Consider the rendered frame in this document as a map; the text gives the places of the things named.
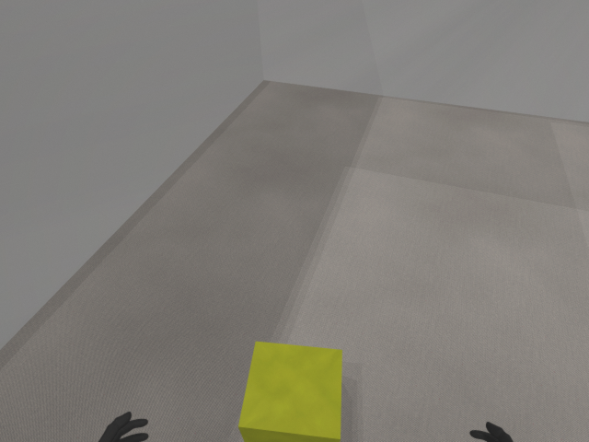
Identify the robot left hand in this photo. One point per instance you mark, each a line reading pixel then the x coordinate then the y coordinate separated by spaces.
pixel 122 425

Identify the robot right hand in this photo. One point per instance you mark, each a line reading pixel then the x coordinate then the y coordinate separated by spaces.
pixel 496 434

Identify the carton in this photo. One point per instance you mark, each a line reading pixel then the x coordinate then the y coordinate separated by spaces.
pixel 293 394

